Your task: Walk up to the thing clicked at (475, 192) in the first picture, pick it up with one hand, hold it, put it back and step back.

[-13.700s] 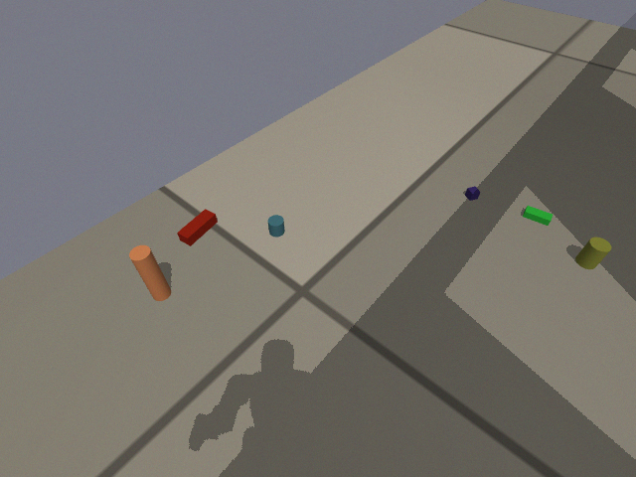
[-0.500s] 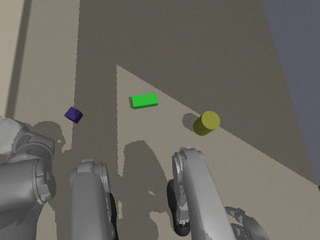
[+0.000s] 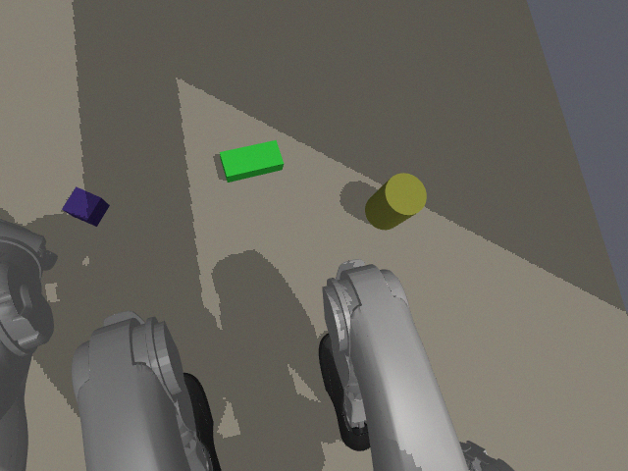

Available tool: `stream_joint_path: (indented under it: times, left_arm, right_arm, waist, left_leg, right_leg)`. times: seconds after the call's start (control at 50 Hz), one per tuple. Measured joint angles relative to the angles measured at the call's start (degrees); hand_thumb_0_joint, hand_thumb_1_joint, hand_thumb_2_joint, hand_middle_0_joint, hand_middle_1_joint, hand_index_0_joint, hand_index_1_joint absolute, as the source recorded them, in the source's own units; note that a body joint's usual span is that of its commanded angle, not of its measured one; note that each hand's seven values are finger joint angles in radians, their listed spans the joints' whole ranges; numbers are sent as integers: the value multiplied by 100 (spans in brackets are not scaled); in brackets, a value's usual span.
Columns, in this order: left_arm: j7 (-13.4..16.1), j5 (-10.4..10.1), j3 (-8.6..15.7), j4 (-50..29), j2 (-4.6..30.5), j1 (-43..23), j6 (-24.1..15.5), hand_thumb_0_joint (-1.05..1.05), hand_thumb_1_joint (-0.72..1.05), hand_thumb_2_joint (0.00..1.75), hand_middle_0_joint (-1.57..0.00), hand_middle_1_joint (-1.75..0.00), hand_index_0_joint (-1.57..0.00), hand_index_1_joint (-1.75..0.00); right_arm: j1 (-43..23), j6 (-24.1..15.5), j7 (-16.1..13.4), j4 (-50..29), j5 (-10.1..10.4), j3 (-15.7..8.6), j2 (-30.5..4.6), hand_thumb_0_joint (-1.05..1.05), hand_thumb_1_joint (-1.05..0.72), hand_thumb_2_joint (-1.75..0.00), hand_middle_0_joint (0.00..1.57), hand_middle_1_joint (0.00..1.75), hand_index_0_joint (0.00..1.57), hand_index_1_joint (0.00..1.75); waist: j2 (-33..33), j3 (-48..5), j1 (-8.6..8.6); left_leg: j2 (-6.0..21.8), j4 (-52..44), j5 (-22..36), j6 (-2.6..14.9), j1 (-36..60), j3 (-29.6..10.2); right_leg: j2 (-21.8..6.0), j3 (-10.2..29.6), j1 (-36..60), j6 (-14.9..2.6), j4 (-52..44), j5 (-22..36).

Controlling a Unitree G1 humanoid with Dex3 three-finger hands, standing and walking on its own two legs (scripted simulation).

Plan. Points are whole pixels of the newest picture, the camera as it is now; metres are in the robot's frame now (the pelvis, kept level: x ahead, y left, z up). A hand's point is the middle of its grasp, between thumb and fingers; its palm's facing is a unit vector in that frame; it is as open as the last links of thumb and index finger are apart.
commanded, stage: rise first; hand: left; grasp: from above
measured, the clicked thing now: (86, 207) +0.53 +0.27 -0.31
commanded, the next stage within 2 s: none
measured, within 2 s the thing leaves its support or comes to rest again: neither
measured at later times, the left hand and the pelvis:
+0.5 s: hand (19, 229) +0.47 +0.32 -0.19, palm faces -0.17 -0.41 -0.90, open 13.9 cm; pelvis +0.01 +0.00 -0.02, yaw -3 degrees
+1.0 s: hand (25, 221) +0.48 +0.31 -0.20, palm faces -0.19 -0.38 -0.91, open 12.8 cm; pelvis +0.00 +0.01 -0.02, yaw -5 degrees
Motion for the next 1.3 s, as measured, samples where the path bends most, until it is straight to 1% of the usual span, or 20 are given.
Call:
stream_joint_path:
  times: [0.12, 0.18, 0.36, 0.48, 0.68, 0.76, 0.88, 1.06, 1.24, 1.3]
  left_arm:
    - [39, 147, 86, 45, 185, -88, -48, 0, -55, 104, -12, -98, -10, -100]
    - [102, 171, 149, 34, 264, -116, -70, 0, -55, 104, -13, -97, -11, -99]
    - [239, 46, 293, 129, 463, -311, 6, 0, -54, 102, -16, -93, -13, -96]
    - [243, 60, 279, 149, 640, -385, 21, 0, -51, 99, -19, -89, -16, -93]
    - [156, 101, 90, 41, 796, -377, 59, 0, -43, 91, -26, -83, -23, -86]
    - [192, 141, 77, 129, 866, -377, 56, 0, -40, 89, -29, -80, -26, -83]
    - [272, 197, -19, 227, 991, -422, 50, 0, -36, 85, -33, -75, -30, -79]
    - [369, 111, -86, 379, 1145, -609, 61, 0, -30, 80, -39, -70, -35, -74]
    - [429, 111, -91, 367, 1290, -754, 129, 0, -26, 75, -43, -68, -40, -71]
    - [442, 74, -80, 367, 1320, -783, 169, 0, -25, 74, -43, -68, -40, -71]
  right_arm:
    - [-94, -25, 41, -43, -64, 32, -113, 1, -89, -90, 20, 30, 20, 30]
    - [-126, -37, 68, -56, -97, 49, -135, 1, -90, -90, 20, 30, 20, 30]
    - [-153, -32, 170, -135, -169, 205, -85, 0, -90, -90, 20, 30, 20, 30]
    - [-153, -25, 229, -190, -188, 344, -71, 0, -91, -90, 20, 30, 20, 30]
    - [-51, 28, 302, -325, -169, 469, -130, 0, -91, -90, 20, 30, 20, 30]
    - [-27, 37, 318, -363, -154, 524, -162, 0, -91, -90, 20, 30, 20, 30]
    - [-28, -4, 327, -394, -166, 594, -200, 0, -91, -90, 20, 30, 20, 30]
    - [-44, -57, 349, -444, -195, 718, -234, 0, -91, -90, 20, 30, 20, 30]
    - [-36, -74, 366, -541, -193, 838, -242, 0, -92, -90, 20, 30, 20, 30]
    - [-18, -57, 384, -570, -188, 869, -247, 0, -92, -91, 20, 30, 20, 30]
  waist:
    - [-66, 168, -59]
    - [-82, 239, -79]
    - [-151, 465, -131]
    - [-185, 577, -213]
    - [-259, 659, -349]
    - [-282, 644, -403]
    - [-334, 685, -486]
    - [-381, 804, -583]
    - [-427, 897, -689]
    - [-426, 895, -713]
  left_leg:
    - [7, 195, -50, -37, -129, -94]
    - [12, 279, -91, -47, -176, -136]
    - [25, 414, -200, -62, -211, -231]
    - [34, 472, -247, -51, -223, -305]
    - [33, 562, -270, -4, -221, -382]
    - [30, 571, -251, 7, -241, -413]
    - [31, 585, -230, 11, -236, -450]
    - [36, 567, -215, -1, -204, -506]
    - [54, 528, -233, -5, -162, -551]
    - [52, 514, -242, -8, -152, -564]
  right_leg:
    - [39, -58, -132, -14, 156, -8]
    - [56, -83, -175, -9, 214, -29]
    - [88, -151, -184, 7, 281, -93]
    - [109, -212, -159, 27, 274, -109]
    - [133, -275, -76, 67, 262, -107]
    - [138, -304, -70, 61, 240, -81]
    - [150, -335, -50, 68, 225, -46]
    - [164, -385, -7, 81, 173, -7]
    - [181, -432, 50, 74, 91, 5]
    - [179, -446, 67, 76, 69, -2]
